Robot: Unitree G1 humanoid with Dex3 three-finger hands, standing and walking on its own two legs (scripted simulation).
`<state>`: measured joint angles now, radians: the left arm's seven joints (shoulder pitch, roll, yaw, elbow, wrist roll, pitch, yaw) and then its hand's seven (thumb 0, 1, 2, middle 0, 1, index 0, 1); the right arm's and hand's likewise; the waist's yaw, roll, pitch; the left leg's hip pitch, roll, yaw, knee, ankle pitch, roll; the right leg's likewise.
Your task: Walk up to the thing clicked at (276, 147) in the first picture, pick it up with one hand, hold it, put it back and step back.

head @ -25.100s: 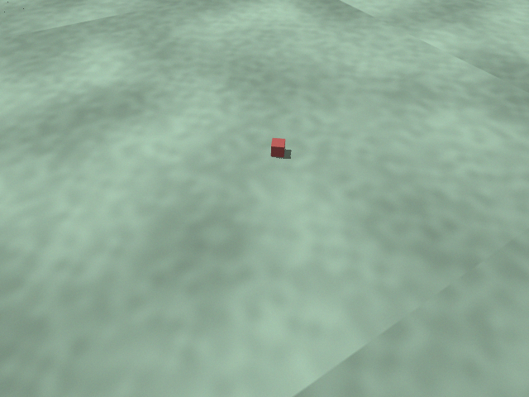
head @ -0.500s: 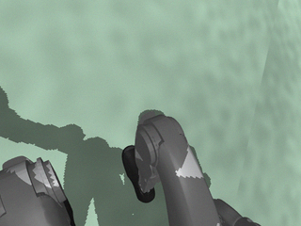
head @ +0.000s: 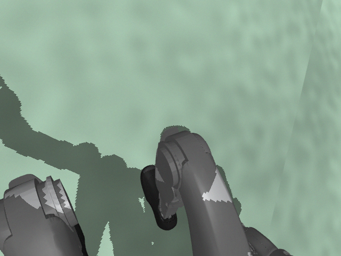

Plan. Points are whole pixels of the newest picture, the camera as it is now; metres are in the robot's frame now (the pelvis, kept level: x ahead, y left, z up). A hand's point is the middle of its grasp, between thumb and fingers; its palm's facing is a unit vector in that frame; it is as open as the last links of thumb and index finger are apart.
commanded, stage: withdraw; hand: left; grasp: from above
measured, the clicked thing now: out of the picture +0.45 +0.32 -0.27
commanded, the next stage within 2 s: home in 0.74 s
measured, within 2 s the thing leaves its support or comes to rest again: neither
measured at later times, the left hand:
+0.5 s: hand out of the picture +0.42 +0.33 -0.05, palm faces -0.51 -0.09 -0.86, open 13.9 cm
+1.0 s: hand out of the picture +0.45 +0.31 -0.13, palm faces -0.36 -0.07 -0.93, open 13.4 cm
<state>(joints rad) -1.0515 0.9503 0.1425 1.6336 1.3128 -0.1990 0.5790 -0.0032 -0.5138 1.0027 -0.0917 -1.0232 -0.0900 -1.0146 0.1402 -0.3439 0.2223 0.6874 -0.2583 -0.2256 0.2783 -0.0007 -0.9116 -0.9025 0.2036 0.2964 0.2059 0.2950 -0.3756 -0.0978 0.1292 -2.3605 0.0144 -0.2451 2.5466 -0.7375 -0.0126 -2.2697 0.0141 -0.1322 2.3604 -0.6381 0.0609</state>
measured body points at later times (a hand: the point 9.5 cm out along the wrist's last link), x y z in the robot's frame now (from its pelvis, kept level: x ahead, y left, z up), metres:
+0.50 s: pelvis -0.02 -0.01 +0.07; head +0.19 +0.07 +0.46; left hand +0.44 +0.33 +0.00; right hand +0.11 -0.27 -0.04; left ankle +0.06 +0.13 -0.27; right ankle +0.12 -0.13 -0.27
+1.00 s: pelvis -0.01 +0.00 +0.03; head +0.23 +0.08 +0.41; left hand +0.47 +0.31 -0.07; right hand +0.03 -0.26 -0.07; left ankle +0.06 +0.13 -0.27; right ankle +0.12 -0.13 -0.27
